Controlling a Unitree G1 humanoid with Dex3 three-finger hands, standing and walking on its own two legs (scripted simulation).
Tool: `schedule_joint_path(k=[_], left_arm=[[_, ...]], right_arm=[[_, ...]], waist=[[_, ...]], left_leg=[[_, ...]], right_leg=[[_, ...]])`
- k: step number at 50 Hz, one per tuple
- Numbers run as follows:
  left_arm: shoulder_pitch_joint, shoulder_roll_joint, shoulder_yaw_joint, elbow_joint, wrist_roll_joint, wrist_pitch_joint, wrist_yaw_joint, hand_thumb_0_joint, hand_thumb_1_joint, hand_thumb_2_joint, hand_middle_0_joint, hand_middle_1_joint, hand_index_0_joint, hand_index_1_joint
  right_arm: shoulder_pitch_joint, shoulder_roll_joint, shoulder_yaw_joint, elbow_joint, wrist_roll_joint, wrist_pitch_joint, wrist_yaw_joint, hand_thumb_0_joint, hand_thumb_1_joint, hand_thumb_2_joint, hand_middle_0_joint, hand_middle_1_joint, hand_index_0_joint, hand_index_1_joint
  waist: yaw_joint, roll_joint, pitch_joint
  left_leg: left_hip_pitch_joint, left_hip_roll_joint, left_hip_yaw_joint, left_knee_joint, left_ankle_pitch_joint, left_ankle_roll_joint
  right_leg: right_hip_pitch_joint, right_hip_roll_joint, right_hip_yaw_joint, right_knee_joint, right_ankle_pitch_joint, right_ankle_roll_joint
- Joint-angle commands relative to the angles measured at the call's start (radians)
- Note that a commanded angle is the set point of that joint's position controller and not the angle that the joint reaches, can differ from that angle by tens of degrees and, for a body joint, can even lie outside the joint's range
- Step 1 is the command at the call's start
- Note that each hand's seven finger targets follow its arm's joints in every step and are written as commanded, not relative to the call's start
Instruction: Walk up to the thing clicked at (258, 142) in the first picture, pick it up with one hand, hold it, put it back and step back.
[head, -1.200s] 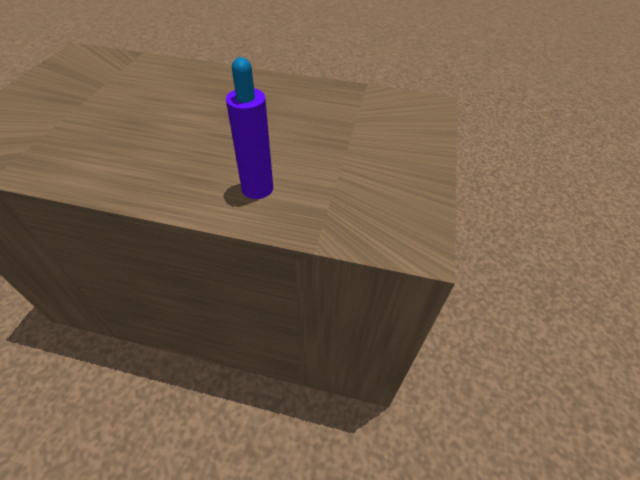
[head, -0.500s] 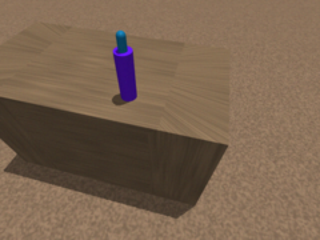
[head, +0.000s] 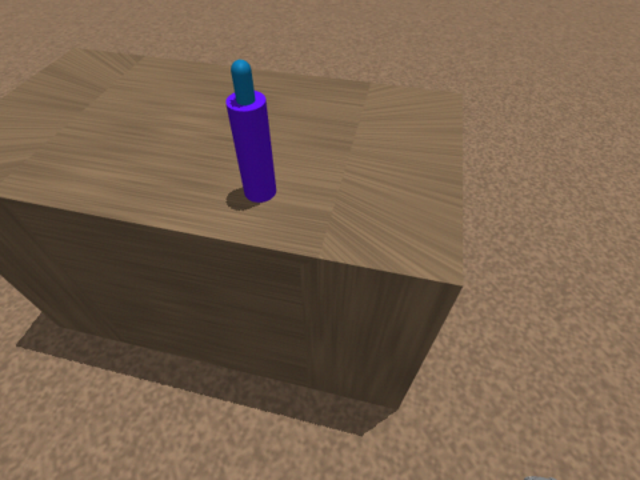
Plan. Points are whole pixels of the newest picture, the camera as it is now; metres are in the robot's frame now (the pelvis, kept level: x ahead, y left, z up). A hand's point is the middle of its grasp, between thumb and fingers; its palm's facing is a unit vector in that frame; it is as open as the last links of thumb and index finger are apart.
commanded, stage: walk up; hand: left
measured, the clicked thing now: (251, 135) +0.65 +0.12 +0.06
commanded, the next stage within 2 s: none
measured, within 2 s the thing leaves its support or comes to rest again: neither
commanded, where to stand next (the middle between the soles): +0.18 +0.10 m, yaw -14 degrees
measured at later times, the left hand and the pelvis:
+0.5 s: hand (37, 434) +0.21 +0.42 -0.14, palm faces -0.16 -0.88 -0.44, open 7.4 cm; pelvis +0.11 +0.13 -0.01, yaw -6 degrees
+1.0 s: hand (102, 370) +0.32 +0.38 -0.18, palm faces -0.24 -0.92 -0.32, open 7.4 cm; pelvis +0.15 +0.16 -0.03, yaw -12 degrees
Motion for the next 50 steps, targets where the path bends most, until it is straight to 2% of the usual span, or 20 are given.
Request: schedule_joint_path(k=[1, 7, 11, 12, 13, 14, 16, 19, 24, 27, 31, 32, 33, 34, 38, 41, 45, 47, 48, 50], left_arm=[[0.069, 0.385, 0.120, -0.095, 0.008, -0.038, 0.055, 0.000, 0.900, 0.900, -0.200, -0.300, -0.200, -0.300], [0.088, 0.386, 0.123, -0.170, 0.015, -0.044, 0.042, 0.000, 0.900, 0.900, -0.200, -0.300, -0.200, -0.300], [0.007, 0.370, 0.112, -0.223, 0.019, -0.024, 0.034, 0.000, 0.900, 0.900, -0.200, -0.300, -0.200, -0.300], [0.039, 0.309, 0.093, -0.229, 0.030, -0.017, 0.036, 0.000, 0.900, 0.900, -0.200, -0.300, -0.200, -0.300], [0.120, 0.210, 0.062, -0.230, 0.021, -0.013, 0.039, 0.000, 0.900, 0.900, -0.200, -0.300, -0.200, -0.300], [0.148, 0.215, 0.056, -0.242, 0.002, -0.006, 0.050, 0.000, 0.900, 0.900, -0.200, -0.300, -0.200, -0.300], [0.142, 0.322, 0.065, -0.221, -0.005, -0.011, 0.052, 0.000, 0.900, 0.900, -0.200, -0.300, -0.200, -0.300], [0.236, 0.322, 0.079, -0.158, -0.020, -0.021, 0.017, 0.000, 0.900, 0.900, -0.200, -0.300, -0.200, -0.300], [0.135, 0.236, 0.069, -0.234, -0.007, 0.000, -0.011, 0.000, 0.900, 0.900, -0.200, -0.300, -0.200, -0.300], [0.121, 0.227, 0.077, -0.250, -0.005, 0.019, -0.010, 0.000, 0.900, 0.900, -0.200, -0.300, -0.200, -0.300], [0.129, 0.253, 0.090, -0.271, 0.002, 0.026, -0.010, 0.000, 0.900, 0.900, -0.200, -0.300, -0.200, -0.300], [0.149, 0.324, 0.108, -0.281, 0.004, 0.021, -0.005, 0.000, 0.900, 0.900, -0.200, -0.300, -0.200, -0.300], [0.154, 0.354, 0.113, -0.303, -0.003, 0.016, -0.001, 0.000, 0.900, 0.900, -0.200, -0.300, -0.200, -0.300], [0.099, 0.344, 0.100, -0.322, -0.010, 0.016, 0.002, 0.000, 0.900, 0.900, -0.200, -0.300, -0.200, -0.300], [0.016, 0.292, 0.082, -0.342, -0.007, 0.036, 0.017, 0.000, 0.900, 0.900, -0.200, -0.300, -0.200, -0.300], [0.036, 0.295, 0.081, -0.350, 0.009, 0.049, 0.017, 0.000, 0.900, 0.900, -0.200, -0.300, -0.200, -0.300], [-0.060, 0.270, 0.068, -0.380, -0.013, 0.079, 0.006, 0.000, 0.900, 0.900, -0.200, -0.300, -0.200, -0.300], [-0.031, 0.201, 0.053, -0.378, -0.011, 0.088, 0.006, 0.000, 0.900, 0.900, -0.200, -0.300, -0.200, -0.300], [-0.059, 0.279, 0.077, -0.360, 0.003, 0.096, 0.018, 0.000, 0.900, 0.900, -0.200, -0.300, -0.200, -0.300], [-0.032, 0.297, 0.092, -0.332, 0.002, 0.094, 0.007, 0.000, 0.900, 0.900, -0.200, -0.300, -0.200, -0.300]], right_arm=[[-0.026, -0.222, -0.087, -0.153, -0.015, 0.000, 0.031, 0.000, -0.900, -0.900, 0.200, 0.300, 0.200, 0.300], [-0.013, -0.196, -0.114, -0.236, -0.014, 0.007, 0.061, 0.000, -0.900, -0.900, 0.200, 0.300, 0.200, 0.300], [0.187, -0.218, -0.153, -0.199, -0.009, 0.000, 0.055, 0.000, -0.900, -0.900, 0.200, 0.300, 0.200, 0.300], [0.318, -0.266, -0.173, -0.162, -0.011, -0.005, 0.044, 0.000, -0.900, -0.900, 0.200, 0.300, 0.200, 0.300], [0.373, -0.333, -0.183, -0.162, -0.022, -0.012, 0.030, 0.000, -0.900, -0.900, 0.200, 0.300, 0.200, 0.300], [0.278, -0.392, -0.183, -0.216, -0.011, -0.022, 0.023, 0.000, -0.900, -0.900, 0.200, 0.300, 0.200, 0.300], [0.142, -0.418, -0.178, -0.258, 0.017, -0.020, 0.021, 0.000, -0.900, -0.900, 0.200, 0.300, 0.200, 0.300], [0.135, -0.293, -0.129, -0.265, 0.031, -0.053, 0.000, 0.000, -0.900, -0.900, 0.200, 0.300, 0.200, 0.300], [0.192, -0.264, -0.103, -0.258, 0.034, -0.094, -0.032, 0.000, -0.900, -0.900, 0.200, 0.300, 0.200, 0.300], [0.159, -0.260, -0.094, -0.276, 0.045, -0.087, -0.047, 0.000, -0.900, -0.900, 0.200, 0.300, 0.200, 0.300], [0.117, -0.232, -0.077, -0.298, 0.066, -0.065, -0.056, 0.000, -0.900, -0.900, 0.200, 0.300, 0.200, 0.300], [0.143, -0.196, -0.067, -0.302, 0.074, -0.062, -0.058, 0.000, -0.900, -0.900, 0.200, 0.300, 0.200, 0.300], [0.175, -0.160, -0.053, -0.305, 0.075, -0.051, -0.060, 0.000, -0.900, -0.900, 0.200, 0.300, 0.200, 0.300], [0.197, -0.197, -0.064, -0.280, 0.064, -0.030, -0.075, 0.000, -0.900, -0.900, 0.200, 0.300, 0.200, 0.300], [0.226, -0.198, -0.064, -0.224, 0.069, -0.038, -0.077, 0.000, -0.900, -0.900, 0.200, 0.300, 0.200, 0.300], [0.197, -0.191, -0.057, -0.229, 0.059, -0.045, -0.082, 0.000, -0.900, -0.900, 0.200, 0.300, 0.200, 0.300], [0.268, -0.187, -0.072, -0.184, 0.036, -0.066, -0.094, 0.000, -0.900, -0.900, 0.200, 0.300, 0.200, 0.300], [0.165, -0.336, -0.103, -0.225, 0.017, -0.076, -0.100, 0.000, -0.900, -0.900, 0.200, 0.300, 0.200, 0.300], [0.152, -0.379, -0.115, -0.229, 0.030, -0.079, -0.097, 0.000, -0.900, -0.900, 0.200, 0.300, 0.200, 0.300], [0.085, -0.324, -0.110, -0.249, 0.034, -0.084, -0.103, 0.000, -0.900, -0.900, 0.200, 0.300, 0.200, 0.300]], waist=[[0.014, -0.101, 0.072], [0.008, -0.219, 0.026], [-0.118, -0.183, -0.030], [-0.177, -0.011, -0.094], [-0.194, 0.283, -0.101], [-0.144, 0.333, -0.088], [-0.088, 0.215, 0.014], [-0.022, 0.096, 0.040], [-0.017, 0.017, 0.041], [-0.007, 0.057, 0.010], [0.038, 0.019, -0.053], [0.051, -0.162, -0.088], [0.043, -0.283, -0.135], [0.021, -0.204, -0.138], [-0.011, -0.183, -0.131], [0.019, -0.200, -0.168], [-0.052, -0.137, -0.155], [-0.013, 0.142, -0.064], [-0.051, 0.146, -0.057], [-0.003, 0.087, 0.009]], left_leg=[[-0.411, 0.127, -0.139, 0.312, -0.038, -0.010], [-0.217, 0.110, -0.050, 0.165, -0.042, -0.044], [0.170, 0.034, 0.095, -0.021, 0.119, -0.042], [0.329, 0.041, 0.051, -0.050, 0.103, -0.032], [0.349, 0.175, -0.192, -0.230, -0.118, 0.010], [0.235, 0.358, -0.560, -0.424, -0.380, 0.082], [0.026, 0.411, -0.631, -0.482, -0.517, 0.216], [0.064, 0.288, -0.300, -0.316, -0.104, 0.176], [0.058, 0.340, -0.130, -0.215, 0.620, 0.215], [-0.010, 0.314, -0.045, -0.117, 0.786, 0.168], [-0.095, 0.217, 0.018, 0.086, 0.575, 0.081], [-0.157, 0.120, 0.081, 0.293, 0.414, 0.029], [-0.257, -0.015, 0.089, 0.488, -0.136, -0.004], [-0.205, 0.026, 0.001, 0.512, -0.294, -0.008], [-0.168, 0.034, 0.004, 0.442, -0.207, -0.020], [-0.147, 0.019, 0.026, 0.238, -0.161, -0.026], [0.070, 0.006, 0.045, -0.121, 0.195, -0.012], [0.089, 0.380, -0.445, -0.260, 0.316, 0.109], [-0.021, 0.490, -0.509, -0.246, 0.365, 0.218], [-0.015, 0.402, -0.361, -0.207, 0.452, 0.237]], right_leg=[[0.088, -0.394, 0.489, -0.211, -0.406, -0.253], [-0.036, -0.242, 0.222, -0.088, -0.121, -0.186], [-0.304, -0.154, 0.080, 0.138, -0.086, -0.113], [-0.391, -0.094, 0.037, 0.398, -0.140, -0.089], [-0.528, 0.057, -0.008, 0.687, -0.401, -0.064], [-0.601, 0.081, 0.028, 0.827, -0.417, -0.047], [-0.537, -0.025, 0.092, 0.890, -0.315, -0.072], [-0.482, -0.072, 0.099, 0.735, -0.164, -0.054], [-0.343, -0.051, 0.079, 0.457, -0.159, -0.027], [-0.211, -0.007, -0.005, 0.390, -0.082, -0.047], [-0.018, 0.022, 0.006, 0.205, 0.125, -0.094], [0.032, -0.102, 0.216, 0.115, 0.296, -0.148], [0.088, -0.302, 0.538, 0.026, 0.398, -0.256], [0.007, -0.353, 0.568, 0.043, 0.371, -0.337], [-0.066, -0.205, 0.312, 0.125, 0.437, -0.256], [-0.029, -0.181, 0.291, 0.173, 0.484, -0.253], [-0.205, -0.107, 0.216, 0.336, 0.339, -0.163], [-0.481, 0.123, 0.132, 0.570, -0.295, -0.040], [-0.405, 0.067, 0.207, 0.703, -0.390, -0.030], [-0.420, 0.055, 0.210, 0.814, -0.313, -0.034]])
